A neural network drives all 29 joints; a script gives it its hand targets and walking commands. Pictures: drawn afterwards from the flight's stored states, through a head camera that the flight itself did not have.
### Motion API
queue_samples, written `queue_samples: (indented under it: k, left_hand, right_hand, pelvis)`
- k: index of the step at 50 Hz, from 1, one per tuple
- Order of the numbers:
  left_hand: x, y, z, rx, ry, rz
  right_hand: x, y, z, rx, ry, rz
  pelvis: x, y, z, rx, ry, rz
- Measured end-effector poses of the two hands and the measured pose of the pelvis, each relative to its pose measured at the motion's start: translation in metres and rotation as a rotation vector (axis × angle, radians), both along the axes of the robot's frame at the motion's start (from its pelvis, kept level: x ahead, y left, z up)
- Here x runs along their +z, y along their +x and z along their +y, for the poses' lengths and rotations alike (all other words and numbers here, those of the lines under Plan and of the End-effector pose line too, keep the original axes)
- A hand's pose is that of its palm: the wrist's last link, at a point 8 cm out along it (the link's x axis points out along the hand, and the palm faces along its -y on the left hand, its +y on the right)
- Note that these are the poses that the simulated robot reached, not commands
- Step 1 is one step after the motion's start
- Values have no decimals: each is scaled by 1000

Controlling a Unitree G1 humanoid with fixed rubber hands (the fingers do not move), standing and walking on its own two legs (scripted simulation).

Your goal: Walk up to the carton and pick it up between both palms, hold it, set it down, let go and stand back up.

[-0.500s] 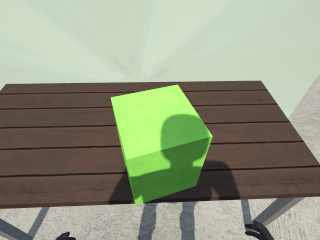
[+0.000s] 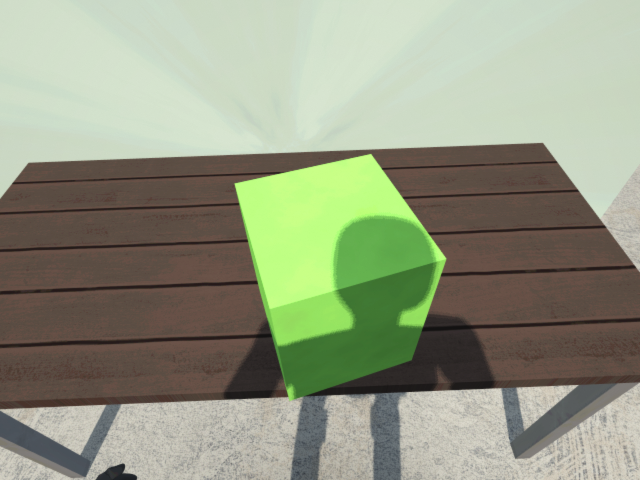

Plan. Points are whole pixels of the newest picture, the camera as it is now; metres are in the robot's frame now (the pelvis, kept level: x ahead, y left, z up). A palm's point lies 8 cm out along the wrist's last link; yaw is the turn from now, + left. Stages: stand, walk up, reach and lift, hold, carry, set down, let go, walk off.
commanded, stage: walk up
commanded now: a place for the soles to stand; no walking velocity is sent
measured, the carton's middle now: (329, 278) +0.41 +0.01 +0.02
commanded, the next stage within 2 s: reach and lift in 0.94 s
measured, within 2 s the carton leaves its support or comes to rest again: neither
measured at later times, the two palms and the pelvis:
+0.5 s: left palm out of the picture +0.08 +0.33 -0.09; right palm out of the picture +0.08 -0.25 -0.10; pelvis -0.02 +0.03 +0.00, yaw +2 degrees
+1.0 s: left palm out of the picture +0.08 +0.32 -0.10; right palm out of the picture +0.09 -0.26 -0.10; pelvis -0.02 +0.02 +0.00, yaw +1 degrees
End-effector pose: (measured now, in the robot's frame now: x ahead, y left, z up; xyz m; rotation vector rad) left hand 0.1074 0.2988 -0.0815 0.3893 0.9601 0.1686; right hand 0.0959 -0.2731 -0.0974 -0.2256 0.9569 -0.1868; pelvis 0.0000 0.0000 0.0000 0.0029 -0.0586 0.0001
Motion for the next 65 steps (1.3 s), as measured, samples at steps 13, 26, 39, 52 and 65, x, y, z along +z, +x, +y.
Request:
queue_samples:
  k: [13, 26, 39, 52, 65]
  left_hand:
    - [-8, -24, 23, 32, -20, 17]
    - [-11, -31, 29, 38, -22, 17]
    - [-11, -30, 27, 35, -21, 17]
    - [-19, -22, 12, 79, -22, 119]
    - [-1, 34, -68, 63, -145, -40]
  right_hand:
    - [2, -11, 23, 23, -26, -24]
    - [2, -15, 26, 33, -34, -15]
    - [4, -11, 22, 42, -41, -18]
    - [-6, -3, 4, -5, -11, -62]
    - [7, 29, -9, 64, 18, -167]
  pelvis:
    - [-3, -14, 26, 20, -8, -18]
    - [-4, -19, 30, 26, -12, -27]
    - [-3, -17, 26, 26, -13, -25]
    - [-7, -19, 18, 10, -25, -22]
    - [-3, -18, -2, 4, -5, -17]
